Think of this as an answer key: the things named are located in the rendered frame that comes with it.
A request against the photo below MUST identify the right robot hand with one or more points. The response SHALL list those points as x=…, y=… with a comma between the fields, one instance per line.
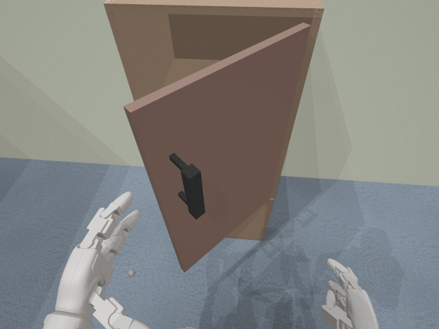
x=356, y=310

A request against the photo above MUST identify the left robot forearm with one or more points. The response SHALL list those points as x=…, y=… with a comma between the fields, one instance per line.
x=64, y=320

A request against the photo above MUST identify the left robot hand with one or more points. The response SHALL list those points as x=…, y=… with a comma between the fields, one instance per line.
x=91, y=261

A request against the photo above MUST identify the cupboard door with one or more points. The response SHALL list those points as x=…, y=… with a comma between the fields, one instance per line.
x=228, y=120

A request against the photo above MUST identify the handle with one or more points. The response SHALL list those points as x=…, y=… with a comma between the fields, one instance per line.
x=192, y=181

